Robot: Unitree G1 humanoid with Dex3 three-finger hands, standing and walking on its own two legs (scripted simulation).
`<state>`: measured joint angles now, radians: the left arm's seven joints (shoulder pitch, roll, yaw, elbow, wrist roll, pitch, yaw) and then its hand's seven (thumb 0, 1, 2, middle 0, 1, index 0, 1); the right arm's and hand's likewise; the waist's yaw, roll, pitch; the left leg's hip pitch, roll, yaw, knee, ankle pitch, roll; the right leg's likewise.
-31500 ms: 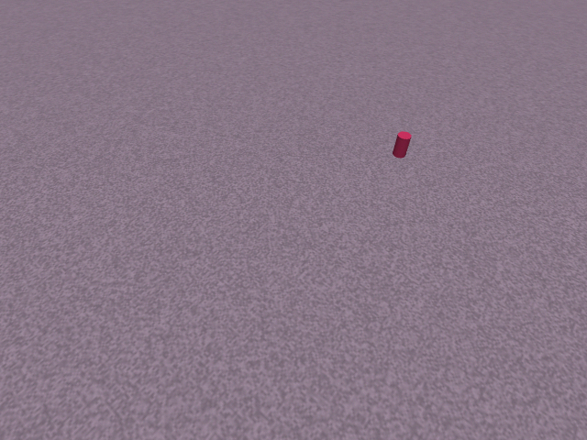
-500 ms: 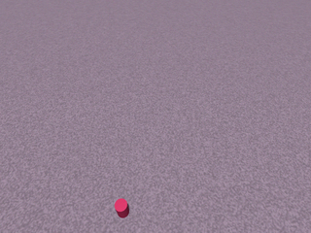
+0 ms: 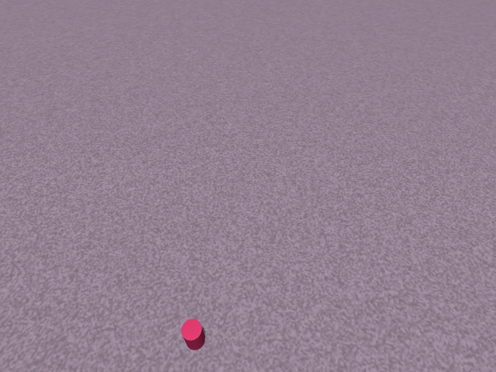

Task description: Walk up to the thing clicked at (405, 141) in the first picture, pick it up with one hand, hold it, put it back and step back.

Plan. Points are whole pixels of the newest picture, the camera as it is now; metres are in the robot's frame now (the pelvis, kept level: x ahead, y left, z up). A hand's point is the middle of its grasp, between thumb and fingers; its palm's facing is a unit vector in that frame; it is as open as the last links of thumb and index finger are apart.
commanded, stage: stand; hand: left
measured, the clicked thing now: (193, 334) +0.39 +0.20 -0.72
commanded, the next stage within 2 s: step back in 0.26 s
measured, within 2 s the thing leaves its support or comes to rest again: neither
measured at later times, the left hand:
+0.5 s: hand out of the picture +0.06 +0.27 -0.17, palm faces +0.01 -0.92 -0.38, open 7.4 cm
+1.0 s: hand out of the picture -0.01 +0.29 -0.18, palm faces -0.08 -0.91 -0.40, open 7.4 cm
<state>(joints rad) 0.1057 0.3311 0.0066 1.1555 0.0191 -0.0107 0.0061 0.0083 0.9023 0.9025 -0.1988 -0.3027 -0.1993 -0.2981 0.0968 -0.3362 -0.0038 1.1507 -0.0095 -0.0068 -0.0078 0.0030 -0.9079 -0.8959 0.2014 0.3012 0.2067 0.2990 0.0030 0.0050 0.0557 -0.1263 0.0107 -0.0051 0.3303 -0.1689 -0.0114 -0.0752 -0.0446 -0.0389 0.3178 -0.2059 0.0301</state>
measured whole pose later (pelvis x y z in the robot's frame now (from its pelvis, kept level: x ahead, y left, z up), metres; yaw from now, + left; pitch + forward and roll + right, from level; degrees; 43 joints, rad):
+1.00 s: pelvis -0.12 +0.03 -0.03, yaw -3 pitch -2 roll +0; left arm 0.12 0.38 0.07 0.89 0.01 0.05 0.02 0.01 0.90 0.90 -0.20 -0.30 -0.20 -0.30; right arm 0.11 -0.35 -0.04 0.84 -0.02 0.03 -0.02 0.00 -0.90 -0.90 0.20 0.30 0.21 0.30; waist -0.02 -0.01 0.21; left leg -0.39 -0.01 0.05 0.66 -0.24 0.05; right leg -0.30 0.03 0.09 0.81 -0.47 0.00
